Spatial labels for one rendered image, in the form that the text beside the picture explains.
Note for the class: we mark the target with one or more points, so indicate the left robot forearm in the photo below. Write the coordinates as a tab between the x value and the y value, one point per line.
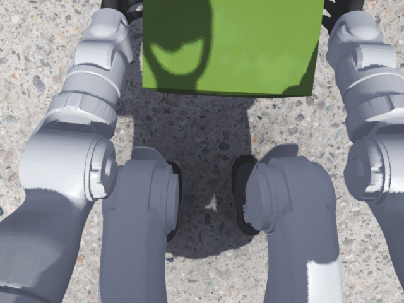
93	84

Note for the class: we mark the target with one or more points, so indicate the left robot thigh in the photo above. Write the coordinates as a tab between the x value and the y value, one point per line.
132	261

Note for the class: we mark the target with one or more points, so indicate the robot thigh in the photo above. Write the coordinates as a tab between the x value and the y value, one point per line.
132	261
304	263

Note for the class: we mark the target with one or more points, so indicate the right robot forearm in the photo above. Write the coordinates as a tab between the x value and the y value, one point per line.
368	76

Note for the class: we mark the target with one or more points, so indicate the carton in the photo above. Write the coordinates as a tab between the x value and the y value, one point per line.
231	48

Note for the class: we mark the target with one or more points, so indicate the right robot upper arm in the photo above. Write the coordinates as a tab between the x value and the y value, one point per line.
374	173

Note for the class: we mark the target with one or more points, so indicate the right robot thigh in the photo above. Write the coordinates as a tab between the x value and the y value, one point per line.
304	263

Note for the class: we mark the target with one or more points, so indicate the left robot hand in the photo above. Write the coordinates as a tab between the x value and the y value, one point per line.
123	6

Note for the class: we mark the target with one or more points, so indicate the left robot upper arm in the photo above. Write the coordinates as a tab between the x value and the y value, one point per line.
63	174

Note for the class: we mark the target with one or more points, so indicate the right robot hand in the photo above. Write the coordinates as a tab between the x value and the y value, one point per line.
337	9

